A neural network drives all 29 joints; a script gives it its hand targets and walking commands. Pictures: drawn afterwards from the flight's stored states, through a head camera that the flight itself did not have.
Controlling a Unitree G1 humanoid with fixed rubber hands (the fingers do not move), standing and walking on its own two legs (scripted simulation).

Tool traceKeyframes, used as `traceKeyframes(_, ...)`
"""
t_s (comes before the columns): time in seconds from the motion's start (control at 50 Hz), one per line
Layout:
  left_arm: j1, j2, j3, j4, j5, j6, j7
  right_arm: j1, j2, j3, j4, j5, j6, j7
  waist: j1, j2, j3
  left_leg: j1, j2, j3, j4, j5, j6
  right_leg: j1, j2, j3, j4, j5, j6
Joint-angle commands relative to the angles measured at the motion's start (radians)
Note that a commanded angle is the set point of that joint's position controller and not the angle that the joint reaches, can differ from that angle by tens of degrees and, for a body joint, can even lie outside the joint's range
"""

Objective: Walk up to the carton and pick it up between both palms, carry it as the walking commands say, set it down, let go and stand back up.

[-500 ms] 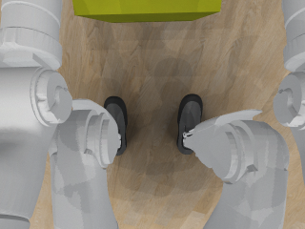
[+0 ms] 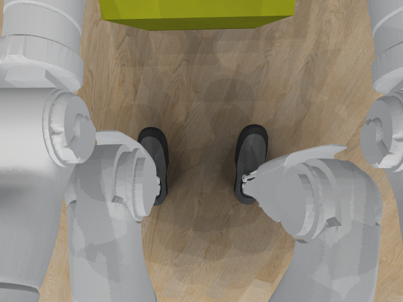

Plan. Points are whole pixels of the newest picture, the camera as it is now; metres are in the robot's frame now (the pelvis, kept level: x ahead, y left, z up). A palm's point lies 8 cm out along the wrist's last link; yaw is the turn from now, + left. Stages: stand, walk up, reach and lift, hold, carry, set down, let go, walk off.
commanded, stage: reach and lift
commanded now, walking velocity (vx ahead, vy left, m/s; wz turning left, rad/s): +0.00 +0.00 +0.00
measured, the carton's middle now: out of the picture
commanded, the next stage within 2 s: none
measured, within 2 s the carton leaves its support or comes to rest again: leaves its support in 1.10 s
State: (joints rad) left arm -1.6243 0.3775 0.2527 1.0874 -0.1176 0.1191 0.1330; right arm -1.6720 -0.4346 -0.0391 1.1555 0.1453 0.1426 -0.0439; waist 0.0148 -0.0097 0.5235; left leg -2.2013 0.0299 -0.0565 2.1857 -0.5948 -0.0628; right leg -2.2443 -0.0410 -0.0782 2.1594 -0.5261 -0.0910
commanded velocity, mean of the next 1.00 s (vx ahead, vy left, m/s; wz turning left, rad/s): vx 0.00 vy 0.00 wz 0.00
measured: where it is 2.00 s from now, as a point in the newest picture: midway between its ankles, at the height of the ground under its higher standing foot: (200, 177)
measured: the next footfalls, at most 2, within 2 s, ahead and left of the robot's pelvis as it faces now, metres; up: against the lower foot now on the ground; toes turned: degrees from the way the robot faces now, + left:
none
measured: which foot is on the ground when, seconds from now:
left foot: down 0.00-1.00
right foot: down 0.00-1.00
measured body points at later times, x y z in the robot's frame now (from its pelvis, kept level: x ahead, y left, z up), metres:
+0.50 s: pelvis +0.00 +0.00 +0.00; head +0.39 +0.00 +0.20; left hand +0.59 +0.19 -0.18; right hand +0.59 -0.12 -0.20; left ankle +0.11 +0.14 -0.34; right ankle +0.13 -0.09 -0.34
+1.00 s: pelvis +0.00 +0.00 +0.00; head +0.39 +0.00 +0.20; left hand +0.59 +0.19 -0.19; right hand +0.59 -0.13 -0.19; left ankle +0.11 +0.14 -0.34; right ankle +0.13 -0.09 -0.34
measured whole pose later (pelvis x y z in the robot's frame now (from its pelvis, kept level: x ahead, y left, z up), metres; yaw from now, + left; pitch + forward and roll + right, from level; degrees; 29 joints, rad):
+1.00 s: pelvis +0.00 +0.00 +0.00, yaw +0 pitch +34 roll +1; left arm -1.63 0.37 0.24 1.06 -0.13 0.17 0.11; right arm -1.69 -0.35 -0.04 1.13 0.15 0.19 -0.04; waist 0.02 -0.01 0.52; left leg -2.21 0.02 -0.06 2.20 -0.59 -0.06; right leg -2.24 -0.04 -0.07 2.17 -0.53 -0.09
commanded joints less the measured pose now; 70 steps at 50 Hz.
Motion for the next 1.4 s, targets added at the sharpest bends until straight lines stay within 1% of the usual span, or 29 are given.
traceKeyframes(0.0, -0.404, -0.053, -0.191, -0.101, -0.114, -0.049, -0.027, -0.455, -0.003, 0.100, -0.131, 0.129, -0.030, 0.015, 0.058, 0.067, -1.270, 0.528, -0.061, 0.128, -0.090, 0.348, 0.030, 0.845, 0.077, 0.139, -0.070, 0.403, 0.074)
traceKeyframes(0.06, -0.410, -0.088, -0.198, -0.091, -0.113, -0.046, -0.038, -0.466, 0.030, 0.099, -0.146, 0.123, -0.031, 0.023, 0.054, 0.074, -1.252, 0.512, -0.064, 0.132, -0.096, 0.327, 0.030, 0.862, 0.079, 0.142, -0.073, 0.402, 0.072)
traceKeyframes(0.08, -0.423, -0.101, -0.200, -0.099, -0.113, -0.044, -0.040, -0.472, 0.025, 0.092, -0.151, 0.112, -0.032, 0.024, 0.039, 0.071, -1.240, 0.514, -0.065, 0.126, -0.099, 0.334, 0.026, 0.848, 0.081, 0.138, -0.075, 0.403, 0.071)
traceKeyframes(0.2, -0.446, -0.218, -0.205, -0.097, -0.102, -0.031, -0.070, -0.480, 0.108, 0.060, -0.161, 0.050, -0.031, 0.036, 0.008, 0.097, -1.191, 0.491, -0.081, 0.126, -0.102, 0.307, 0.015, 0.845, 0.087, 0.135, -0.079, 0.389, 0.063)
traceKeyframes(0.28, -0.474, -0.342, -0.219, -0.084, -0.104, -0.016, -0.100, -0.496, 0.180, 0.040, -0.179, 0.001, -0.032, 0.045, -0.033, 0.121, -1.184, 0.496, -0.093, 0.123, -0.102, 0.298, 0.000, 0.861, 0.088, 0.131, -0.081, 0.390, 0.055)
traceKeyframes(0.3, -0.484, -0.396, -0.231, -0.091, -0.099, -0.013, -0.113, -0.509, 0.235, 0.046, -0.187, 0.001, -0.031, 0.056, -0.024, 0.132, -1.174, 0.501, -0.097, 0.123, -0.103, 0.306, 0.000, 0.846, 0.094, 0.129, -0.079, 0.389, 0.054)
traceKeyframes(0.36, -0.521, -0.643, -0.261, -0.069, -0.095, 0.008, -0.189, -0.544, 0.496, 0.099, -0.200, -0.004, -0.018, 0.122, -0.016, 0.108, -1.124, 0.423, -0.107, 0.124, -0.101, 0.283, 0.010, 0.860, 0.098, 0.139, -0.073, 0.397, 0.046)
traceKeyframes(0.42, -0.529, -0.798, -0.280, -0.083, -0.088, 0.027, -0.251, -0.535, 0.655, 0.107, -0.192, -0.010, -0.003, 0.178, -0.013, 0.115, -1.077, 0.412, -0.112, 0.126, -0.093, 0.268, 0.017, 0.804, 0.106, 0.129, -0.068, 0.364, 0.042)
traceKeyframes(0.52, -0.519, -0.910, -0.281, -0.115, -0.090, 0.052, -0.308, -0.521, 0.750, 0.103, -0.211, -0.016, 0.014, 0.228, -0.026, 0.116, -1.040, 0.367, -0.114, 0.125, -0.087, 0.246, 0.027, 0.755, 0.112, 0.113, -0.056, 0.338, 0.039)
traceKeyframes(0.58, -0.508, -0.939, -0.280, -0.122, -0.089, 0.062, -0.327, -0.521, 0.781, 0.120, -0.226, 0.000, 0.018, 0.243, -0.017, 0.117, -1.037, 0.351, -0.113, 0.129, -0.081, 0.245, 0.033, 0.741, 0.114, 0.111, -0.056, 0.336, 0.038)
traceKeyframes(0.72, -0.524, -0.961, -0.281, -0.136, -0.097, 0.071, -0.341, -0.551, 0.795, 0.129, -0.265, 0.022, 0.018, 0.252, -0.011, 0.126, -1.041, 0.331, -0.108, 0.122, -0.069, 0.246, 0.042, 0.711, 0.114, 0.114, -0.051, 0.332, 0.034)
traceKeyframes(0.74, -0.518, -0.971, -0.261, -0.117, -0.092, 0.072, -0.341, -0.564, 0.800, 0.125, -0.262, 0.018, 0.018, 0.250, -0.011, 0.111, -1.034, 0.313, -0.108, 0.126, -0.068, 0.235, 0.044, 0.717, 0.113, 0.114, -0.050, 0.327, 0.032)
traceKeyframes(0.84, -0.594, -1.003, -0.332, -0.206, -0.144, 0.069, -0.324, -0.657, 0.811, 0.182, -0.367, 0.075, 0.008, 0.239, -0.008, 0.131, -1.252, 0.433, -0.109, 0.125, -0.067, 0.321, 0.038, 0.803, 0.111, 0.103, -0.033, 0.413, 0.031)
traceKeyframes(0.86, -0.614, -1.004, -0.337, -0.222, -0.156, 0.070, -0.320, -0.660, 0.806, 0.179, -0.364, 0.075, 0.009, 0.234, -0.024, 0.126, -1.288, 0.437, -0.109, 0.125, -0.069, 0.318, 0.035, 0.841, 0.109, 0.102, -0.032, 0.430, 0.031)
traceKeyframes(0.92, -0.683, -1.010, -0.390, -0.319, -0.191, 0.071, -0.299, -0.710, 0.820, 0.217, -0.434, 0.117, 0.010, 0.220, -0.020, 0.139, -1.490, 0.552, -0.113, 0.129, -0.074, 0.390, 0.031, 0.914, 0.111, 0.090, -0.026, 0.496, 0.032)
traceKeyframes(0.94, -0.698, -1.001, -0.383, -0.309, -0.193, 0.073, -0.292, -0.721, 0.808, 0.208, -0.420, 0.119, 0.011, 0.214, -0.024, 0.142, -1.504, 0.542, -0.112, 0.134, -0.073, 0.377, 0.027, 0.925, 0.108, 0.090, -0.028, 0.494, 0.032)
traceKeyframes(0.96, -0.728, -1.008, -0.405, -0.367, -0.210, 0.073, -0.284, -0.736, 0.811, 0.221, -0.468, 0.127, 0.012, 0.208, -0.032, 0.140, -1.598, 0.605, -0.114, 0.131, -0.074, 0.416, 0.026, 0.959, 0.110, 0.083, -0.028, 0.523, 0.035)
traceKeyframes(1.02, -0.717, -1.012, -0.392, -0.365, -0.195, 0.093, -0.264, -0.790, 0.812, 0.234, -0.511, 0.152, 0.021, 0.192, -0.004, 0.136, -1.724, 0.666, -0.116, 0.141, -0.084, 0.439, 0.027, 1.009, 0.112, 0.080, -0.035, 0.539, 0.041)
traceKeyframes(1.04, -0.709, -1.024, -0.393, -0.368, -0.189, 0.102, -0.259, -0.821, 0.814, 0.243, -0.557, 0.161, 0.020, 0.189, 0.000, 0.126, -1.770, 0.679, -0.116, 0.140, -0.088, 0.450, 0.030, 1.035, 0.111, 0.079, -0.037, 0.555, 0.043)
traceKeyframes(1.08, -0.734, -1.015, -0.381, -0.406, -0.174, 0.111, -0.246, -0.857, 0.824, 0.256, -0.589, 0.183, 0.030, 0.187, 0.030, 0.113, -1.853, 0.705, -0.117, 0.150, -0.096, 0.454, 0.033, 1.078, 0.111, 0.083, -0.048, 0.561, 0.047)
traceKeyframes(1.1, -0.750, -1.019, -0.399, -0.458, -0.180, 0.116, -0.239, -0.879, 0.835, 0.276, -0.643, 0.199, 0.035, 0.184, 0.038, 0.100, -1.953, 0.770, -0.120, 0.146, -0.103, 0.496, 0.035, 1.115, 0.116, 0.075, -0.047, 0.592, 0.053)
traceKeyframes(1.16, -0.757, -0.984, -0.351, -0.452, -0.139, 0.136, -0.222, -0.933, 0.859, 0.289, -0.649, 0.224, 0.058, 0.181, 0.086, 0.052, -1.986, 0.736, -0.118, 0.160, -0.124, 0.446, 0.047, 1.165, 0.114, 0.083, -0.068, 0.569, 0.067)
traceKeyframes(1.18, -0.783, -0.972, -0.356, -0.494, -0.136, 0.140, -0.220, -0.935, 0.876, 0.295, -0.659, 0.231, 0.068, 0.182, 0.101, 0.044, -2.024, 0.755, -0.118, 0.165, -0.131, 0.447, 0.050, 1.192, 0.117, 0.086, -0.079, 0.570, 0.069)
traceKeyframes(1.24, -0.789, -0.962, -0.327, -0.486, -0.114, 0.155, -0.218, -0.929, 0.919, 0.291, -0.621, 0.236, 0.099, 0.191, 0.129, 0.014, -2.000, 0.732, -0.116, 0.175, -0.155, 0.386, 0.064, 1.183, 0.120, 0.091, -0.114, 0.502, 0.077)
traceKeyframes(1.28, -0.769, -0.989, -0.302, -0.428, -0.094, 0.170, -0.230, -0.915, 0.944, 0.267, -0.576, 0.212, 0.111, 0.202, 0.129, 0.009, -1.905, 0.700, -0.113, 0.176, -0.169, 0.324, 0.071, 1.111, 0.121, 0.086, -0.141, 0.415, 0.079)
traceKeyframes(1.3, -0.760, -1.009, -0.292, -0.395, -0.083, 0.177, -0.238, -0.911, 0.954, 0.250, -0.555, 0.203, 0.115, 0.209, 0.137, 0.025, -1.847, 0.688, -0.113, 0.179, -0.176, 0.297, 0.073, 1.061, 0.123, 0.089, -0.155, 0.364, 0.077)
traceKeyframes(1.34, -0.738, -1.015, -0.241, -0.325, -0.052, 0.186, -0.253, -0.892, 0.970, 0.197, -0.482, 0.160, 0.127, 0.227, 0.127, 0.015, -1.708, 0.629, -0.111, 0.176, -0.192, 0.223, 0.079, 0.960, 0.123, 0.076, -0.175, 0.266, 0.074)
traceKeyframes(1.36, -0.704, -1.027, -0.211, -0.271, -0.032, 0.193, -0.261, -0.895, 0.973, 0.177, -0.463, 0.145, 0.128, 0.236, 0.136, 0.019, -1.648, 0.588, -0.109, 0.180, -0.195, 0.193, 0.081, 0.933, 0.122, 0.081, -0.184, 0.233, 0.071)
traceKeyframes(1.38, -0.706, -1.040, -0.216, -0.292, -0.036, 0.193, -0.266, -0.901, 0.984, 0.180, -0.485, 0.144, 0.129, 0.243, 0.135, 0.012, -1.682, 0.609, -0.112, 0.179, -0.193, 0.207, 0.083, 0.947, 0.125, 0.079, -0.184, 0.246, 0.069)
